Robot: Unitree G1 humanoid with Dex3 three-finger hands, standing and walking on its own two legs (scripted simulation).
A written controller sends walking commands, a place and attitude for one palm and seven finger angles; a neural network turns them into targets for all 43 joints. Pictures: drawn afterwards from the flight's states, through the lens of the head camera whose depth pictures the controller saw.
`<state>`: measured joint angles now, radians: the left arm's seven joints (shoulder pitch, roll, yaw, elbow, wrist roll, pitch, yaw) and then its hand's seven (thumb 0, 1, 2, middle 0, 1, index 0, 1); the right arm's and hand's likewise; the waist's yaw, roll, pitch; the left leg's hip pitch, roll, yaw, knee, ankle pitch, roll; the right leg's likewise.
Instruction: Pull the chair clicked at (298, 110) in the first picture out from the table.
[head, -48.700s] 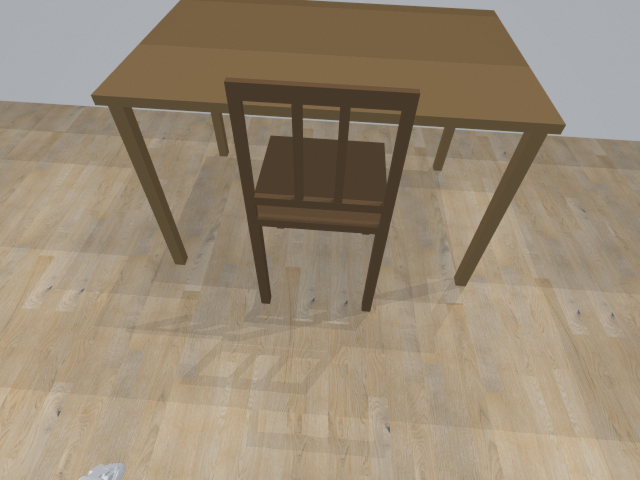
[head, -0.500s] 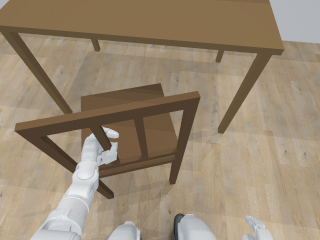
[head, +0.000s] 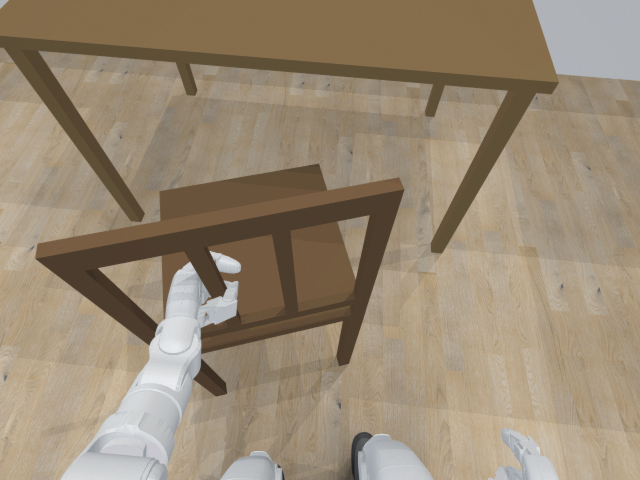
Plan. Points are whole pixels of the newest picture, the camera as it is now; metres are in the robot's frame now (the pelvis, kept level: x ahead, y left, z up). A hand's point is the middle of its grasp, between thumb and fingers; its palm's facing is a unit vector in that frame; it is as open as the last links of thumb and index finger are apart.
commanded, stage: step backward, pulling the chair out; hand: left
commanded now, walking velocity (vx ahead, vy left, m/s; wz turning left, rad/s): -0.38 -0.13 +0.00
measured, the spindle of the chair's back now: (218, 290) +0.38 +0.14 -0.08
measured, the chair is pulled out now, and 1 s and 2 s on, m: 0.36 0.59 0.68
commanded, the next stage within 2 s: stop walking, hand still on the chair in 0.80 s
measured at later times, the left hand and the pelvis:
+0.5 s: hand (227, 369) +0.26 +0.12 -0.06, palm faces +0.01 -0.98 -0.20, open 5.4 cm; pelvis -0.09 -0.01 +0.01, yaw -2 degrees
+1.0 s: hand out of the picture +0.12 +0.11 -0.06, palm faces +0.05 -0.98 -0.20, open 5.4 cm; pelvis -0.22 -0.03 +0.01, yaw -3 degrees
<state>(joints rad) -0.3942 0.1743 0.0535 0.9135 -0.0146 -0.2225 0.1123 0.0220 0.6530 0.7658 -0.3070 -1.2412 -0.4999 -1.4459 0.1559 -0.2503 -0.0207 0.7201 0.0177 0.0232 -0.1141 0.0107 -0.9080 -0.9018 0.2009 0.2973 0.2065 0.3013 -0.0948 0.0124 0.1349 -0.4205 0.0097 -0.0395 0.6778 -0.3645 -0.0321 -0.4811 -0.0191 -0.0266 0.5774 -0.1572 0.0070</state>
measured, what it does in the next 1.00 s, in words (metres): walks backwards: right foot, then left foot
